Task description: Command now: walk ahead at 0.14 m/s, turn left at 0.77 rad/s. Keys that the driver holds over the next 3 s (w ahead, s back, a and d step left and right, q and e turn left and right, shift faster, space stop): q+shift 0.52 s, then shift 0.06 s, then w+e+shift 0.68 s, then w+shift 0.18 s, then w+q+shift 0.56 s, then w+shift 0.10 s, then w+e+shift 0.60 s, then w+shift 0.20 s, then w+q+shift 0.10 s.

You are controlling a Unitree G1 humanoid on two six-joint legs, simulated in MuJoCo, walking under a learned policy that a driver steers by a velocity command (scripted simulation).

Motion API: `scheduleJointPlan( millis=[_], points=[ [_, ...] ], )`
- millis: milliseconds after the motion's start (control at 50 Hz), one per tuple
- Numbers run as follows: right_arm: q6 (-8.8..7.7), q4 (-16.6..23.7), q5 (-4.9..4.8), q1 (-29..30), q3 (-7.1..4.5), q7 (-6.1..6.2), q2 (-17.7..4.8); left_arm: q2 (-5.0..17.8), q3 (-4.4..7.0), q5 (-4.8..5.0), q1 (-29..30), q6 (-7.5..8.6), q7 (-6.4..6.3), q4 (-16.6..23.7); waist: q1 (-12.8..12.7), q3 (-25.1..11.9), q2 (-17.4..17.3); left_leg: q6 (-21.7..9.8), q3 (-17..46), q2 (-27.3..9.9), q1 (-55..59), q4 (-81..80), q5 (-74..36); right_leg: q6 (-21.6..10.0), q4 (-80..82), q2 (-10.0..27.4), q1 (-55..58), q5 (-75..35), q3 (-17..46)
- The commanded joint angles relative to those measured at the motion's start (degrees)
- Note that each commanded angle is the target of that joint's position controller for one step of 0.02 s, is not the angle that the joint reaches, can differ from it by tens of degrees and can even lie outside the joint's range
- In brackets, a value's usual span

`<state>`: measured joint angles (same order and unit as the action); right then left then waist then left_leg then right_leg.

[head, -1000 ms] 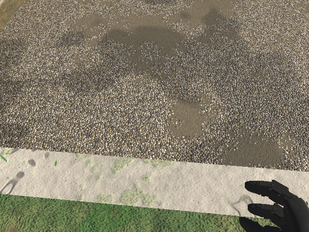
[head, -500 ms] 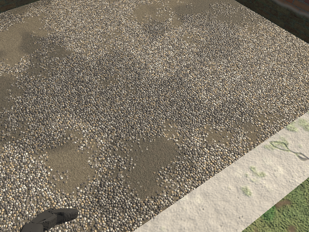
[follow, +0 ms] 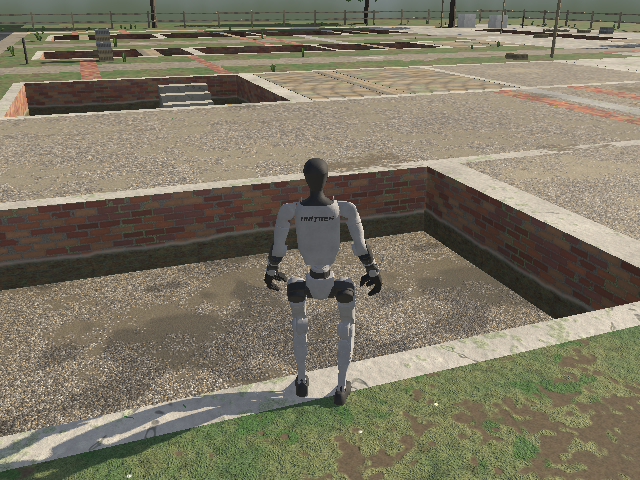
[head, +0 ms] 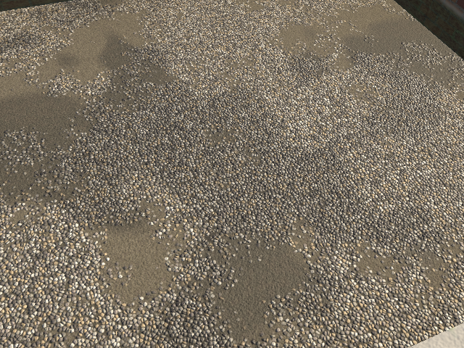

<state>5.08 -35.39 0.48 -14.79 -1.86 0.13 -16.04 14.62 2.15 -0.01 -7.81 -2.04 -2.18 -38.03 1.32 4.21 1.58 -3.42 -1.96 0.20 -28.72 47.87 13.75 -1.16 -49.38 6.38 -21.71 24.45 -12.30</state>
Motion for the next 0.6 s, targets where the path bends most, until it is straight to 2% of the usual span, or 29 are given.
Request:
scheduleJointPlan(
  millis=[20, 40, 60, 80, 100, 120, 140, 160, 180, 200, 240, 260, 280, 320, 360, 400, 460, 480, 500, 520, 540, 560, 580, 600],
  points=[
    [-1.42, 4.6, 1.78, -10.0, -4.17, 0.55, -17.0, 5.1, 1.76, -0.29, 0.6, -1.47, -0.77, 6.2, -0.2, -9.8, -27.1, -17.3, 34.9, -10.3, 21.9, -18.4, -52.0, 2.7, -34.0, -9.0, -20.3, 11.2, 6.3],
    [-2.07, 6.0, 4.35, -8.7, -3.37, -1.09, -17.5, 8.1, 1.80, 0.32, 0.3, -1.17, -0.76, 7.6, 0.0, -19.3, -25.4, -24.3, 49.6, -16.8, 21.7, -26.8, -36.9, 2.7, -39.3, -11.8, -21.9, 14.1, 21.3],
    [-3.30, 6.4, 2.85, -6.0, -2.66, -1.53, -14.4, 10.7, 3.16, 1.26, 3.7, -1.10, -1.65, 5.7, -0.5, -11.3, -17.0, -22.1, 46.0, -15.8, 15.2, -28.6, -28.0, 2.7, -42.3, -12.7, -25.2, 10.3, 21.9],
    [-3.74, 6.9, 0.82, -3.5, -2.28, -1.33, -13.0, 10.1, 2.99, -0.47, 5.4, -1.16, -2.22, 5.6, -1.1, -7.2, -8.7, -18.0, 42.0, -12.8, 13.1, -27.2, -19.9, 2.8, -42.6, -12.8, -26.0, 5.9, 21.8],
    [-3.33, 7.2, -1.00, -2.0, -2.22, -0.54, -12.4, 8.5, 2.70, -2.47, 4.7, -1.72, -2.69, 4.8, -2.0, -6.8, -5.2, -15.2, 38.4, -11.1, 13.9, -25.8, -17.6, 3.5, -42.7, -12.2, -26.3, 2.2, 21.5],
    [-2.70, 7.5, -1.64, -0.7, -2.33, 0.61, -12.4, 7.6, 2.40, -3.28, 4.8, -2.19, -2.60, 5.3, -2.6, -8.7, -5.4, -13.5, 36.4, -9.4, 15.0, -24.7, -16.0, 4.1, -41.6, -11.6, -24.6, -1.1, 22.1],
    [-2.04, 8.0, -1.21, -0.4, -2.11, 1.32, -11.4, 6.8, 2.13, -2.87, 6.4, -2.43, -2.17, 6.1, -2.3, -10.1, -4.9, -12.2, 35.3, -8.1, 17.1, -24.8, -13.8, 4.6, -40.2, -11.6, -23.1, -3.0, 22.4],
    [-1.41, 8.5, -0.85, -0.6, -1.85, 1.89, -10.2, 4.8, 1.62, -2.55, 8.2, -2.42, -1.44, 7.2, -2.0, -11.0, -3.7, -11.4, 34.4, -6.7, 19.2, -25.0, -10.6, 4.8, -36.7, -12.0, -21.9, -3.7, 22.5],
    [-1.02, 8.7, -0.75, -1.1, -1.76, 2.21, -9.6, 3.9, 1.32, -2.02, 9.4, -2.32, -1.05, 7.7, -1.4, -11.0, -3.2, -10.8, 34.3, -6.0, 21.1, -25.6, -8.4, 5.0, -32.8, -12.3, -21.5, -4.1, 22.5],
    [-0.16, 8.7, -0.61, -2.2, -1.79, 2.55, -9.6, 3.9, 1.17, -1.63, 10.1, -2.22, -0.63, 7.7, -0.7, -10.9, -2.9, -10.3, 34.6, -5.5, 22.7, -26.1, -5.8, 4.9, -28.2, -12.6, -20.9, -3.9, 22.8],
    [0.52, 9.7, -0.73, -1.9, -2.00, 2.86, -10.3, 3.9, 1.38, -1.33, 10.8, -1.92, -0.12, 8.0, 0.0, -9.1, -5.5, -9.0, 35.2, -4.2, 24.1, -27.6, 0.7, 5.3, -19.2, -13.2, -20.3, -4.0, 22.6],
    [1.17, 10.0, -0.46, -1.9, -1.94, 2.67, -10.2, 3.6, 1.18, -1.57, 10.6, -1.88, 0.11, 8.2, 0.3, -8.7, -6.2, -8.7, 36.5, -4.3, 23.9, -28.5, 3.9, 5.2, -15.0, -13.4, -19.2, -3.4, 22.3],
    [1.67, 9.9, -0.78, -1.8, -2.23, 2.62, -10.4, 3.1, 1.05, -1.35, 10.8, -1.73, 0.24, 8.1, 0.6, -7.5, -7.6, -8.4, 37.3, -4.0, 23.3, -29.3, 6.6, 5.1, -9.9, -13.7, -18.0, -2.6, 22.0],
    [2.57, 9.7, -0.60, -2.4, -2.61, 2.85, -11.0, 3.4, 1.04, -1.22, 12.3, -0.52, 1.49, 8.0, 2.5, -7.2, -9.4, -7.3, 39.4, -3.3, 23.7, -30.0, 14.1, 4.4, -1.2, -14.0, -16.0, -1.8, 21.6],
    [3.02, 10.1, -0.65, -0.9, -3.12, 2.92, -12.2, 4.1, 1.16, -1.05, 12.3, 0.74, 2.63, 7.6, 3.5, -7.1, -11.8, -7.2, 41.6, -3.0, 21.4, -30.5, 16.3, 3.6, 4.4, -14.1, -12.2, -4.1, 21.6],
    [3.68, 10.7, 0.10, 1.6, -2.93, 2.51, -11.7, 3.3, 0.62, -2.06, 10.2, 1.50, 3.57, 6.7, 2.8, -8.8, -13.7, -7.7, 42.5, -1.6, 15.4, -30.7, 13.1, 3.0, 1.2, -14.8, -4.7, -6.6, 20.0],
    [3.82, 12.3, -0.38, 5.4, -2.70, 1.60, -11.0, 3.8, 0.34, -2.64, 7.3, 2.32, 4.47, 6.4, 1.2, -9.1, -14.4, -7.2, 43.8, -0.1, 10.8, -28.9, 8.6, 1.2, 7.0, -14.7, 2.3, -5.3, 19.8],
    [3.54, 12.8, -1.05, 6.9, -2.80, 1.61, -10.9, 4.6, 0.64, -2.67, 6.3, 2.55, 4.53, 6.0, 0.8, -9.8, -13.4, -6.3, 44.3, 0.8, 9.2, -27.6, 6.4, 0.7, 9.5, -14.5, 5.9, -6.7, 19.9],
    [3.09, 13.3, -1.67, 8.0, -2.60, 1.68, -10.7, 4.7, 0.87, -2.35, 4.6, 2.32, 4.25, 6.1, -0.4, -10.0, -13.0, -4.8, 44.3, 1.5, 8.2, -26.0, 9.4, -0.2, 18.9, -13.2, 9.8, -7.4, 20.6],
    [2.51, 13.3, -1.84, 8.3, -1.95, 1.77, -9.3, 4.7, 0.69, -2.89, 2.7, 1.94, 4.05, 6.0, -1.6, -11.2, -9.9, -3.2, 43.3, 3.1, 3.7, -21.8, 15.6, -2.5, 24.4, -10.2, 17.8, -11.7, 22.0],
    [2.15, 12.7, -1.76, 6.7, -1.01, 1.66, -6.3, 5.9, 0.61, -3.39, -0.5, 1.23, 3.93, 5.7, -2.0, -13.9, -1.1, -0.6, 35.7, 8.3, -2.1, -7.0, 24.9, -6.3, 26.8, -1.1, 25.7, -21.0, 30.2],
    [1.15, 13.2, -2.08, 5.6, -1.32, 1.39, -6.8, 10.3, 0.88, -4.05, -4.2, 0.27, 3.62, 5.4, -1.2, -11.7, 8.6, 2.6, 24.1, 15.4, -12.6, 12.3, 29.0, -13.4, 28.8, 10.5, 24.7, -35.7, 40.7],
    [-0.56, 12.7, -2.43, 4.3, -3.06, 1.58, -12.0, 12.6, 1.67, -5.43, -3.2, 0.63, 2.68, 4.6, 0.5, -8.5, 11.1, 5.5, 21.8, 11.6, -13.5, 25.4, 25.1, -19.4, 35.2, 17.2, 11.8, -30.8, 51.5],
    [-0.91, 9.4, -3.45, 1.9, -4.13, 2.29, -15.9, 10.0, 0.69, -4.24, 3.3, 0.83, 2.20, 6.3, 2.9, -4.7, 6.0, 6.9, 18.7, 7.3, -10.4, 30.9, 17.2, -18.2, 38.0, 12.8, 5.0, -14.4, 45.1]
  ],
)
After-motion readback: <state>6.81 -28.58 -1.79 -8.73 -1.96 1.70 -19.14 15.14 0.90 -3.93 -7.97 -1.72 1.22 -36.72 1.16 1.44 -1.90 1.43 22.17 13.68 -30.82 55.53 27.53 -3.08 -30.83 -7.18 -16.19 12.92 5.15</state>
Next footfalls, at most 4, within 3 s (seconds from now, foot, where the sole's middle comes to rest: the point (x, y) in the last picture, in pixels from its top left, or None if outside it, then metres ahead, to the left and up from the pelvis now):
0.54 right None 0.16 -0.12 -0.74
0.88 left None -0.02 0.07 -0.74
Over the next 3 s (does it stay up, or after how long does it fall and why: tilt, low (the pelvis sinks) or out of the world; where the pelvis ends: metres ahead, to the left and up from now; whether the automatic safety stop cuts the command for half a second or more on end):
stays up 0.03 -0.03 0.03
